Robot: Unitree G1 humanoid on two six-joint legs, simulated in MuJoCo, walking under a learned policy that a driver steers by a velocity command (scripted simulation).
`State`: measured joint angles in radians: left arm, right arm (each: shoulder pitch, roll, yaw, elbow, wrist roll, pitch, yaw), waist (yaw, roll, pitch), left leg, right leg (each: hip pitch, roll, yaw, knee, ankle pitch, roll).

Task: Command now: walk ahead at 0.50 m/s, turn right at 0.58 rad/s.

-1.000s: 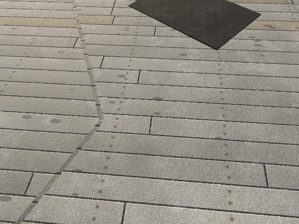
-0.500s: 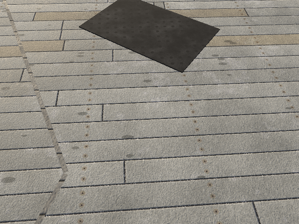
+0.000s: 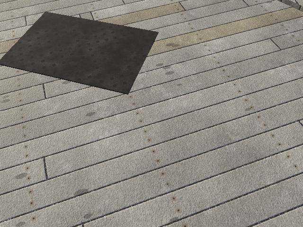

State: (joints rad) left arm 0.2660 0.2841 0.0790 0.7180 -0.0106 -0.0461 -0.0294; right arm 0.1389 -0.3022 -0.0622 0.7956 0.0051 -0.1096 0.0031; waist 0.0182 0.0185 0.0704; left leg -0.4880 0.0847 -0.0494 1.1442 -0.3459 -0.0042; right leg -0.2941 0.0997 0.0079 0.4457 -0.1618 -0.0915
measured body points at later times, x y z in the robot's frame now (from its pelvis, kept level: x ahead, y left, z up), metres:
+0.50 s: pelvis +0.28 +0.06 +0.00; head +0.32 +0.07 +0.45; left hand +0.43 +0.32 -0.11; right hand +0.35 -0.22 -0.11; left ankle +0.33 +0.14 -0.74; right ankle +0.21 -0.07 -0.65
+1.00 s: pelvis +0.40 +0.02 +0.00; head +0.44 +0.01 +0.45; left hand +0.53 +0.31 -0.09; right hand +0.56 -0.26 -0.11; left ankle +0.36 +0.16 -0.66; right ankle +0.47 -0.08 -0.74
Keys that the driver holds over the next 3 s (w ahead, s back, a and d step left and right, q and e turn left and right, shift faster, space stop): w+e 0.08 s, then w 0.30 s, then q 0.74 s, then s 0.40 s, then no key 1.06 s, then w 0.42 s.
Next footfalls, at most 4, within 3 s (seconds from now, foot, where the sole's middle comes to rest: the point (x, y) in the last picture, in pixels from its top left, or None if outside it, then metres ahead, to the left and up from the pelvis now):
0.32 left None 0.37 0.14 -0.77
0.78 right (184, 212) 0.51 -0.08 -0.77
1.20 left None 0.41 0.17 -0.77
1.74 right None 0.34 -0.11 -0.77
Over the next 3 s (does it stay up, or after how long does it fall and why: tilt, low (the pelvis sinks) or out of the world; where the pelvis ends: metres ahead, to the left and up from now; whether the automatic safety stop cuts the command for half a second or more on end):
stays up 0.35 0.05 0.01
